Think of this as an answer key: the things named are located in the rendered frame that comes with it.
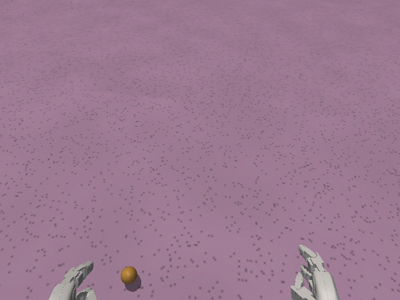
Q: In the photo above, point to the right robot hand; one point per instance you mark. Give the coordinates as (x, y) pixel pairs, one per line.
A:
(321, 283)

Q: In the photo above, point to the left robot hand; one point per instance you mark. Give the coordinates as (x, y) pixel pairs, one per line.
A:
(72, 280)

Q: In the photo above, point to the ball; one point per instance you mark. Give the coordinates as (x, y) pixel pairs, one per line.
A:
(128, 275)

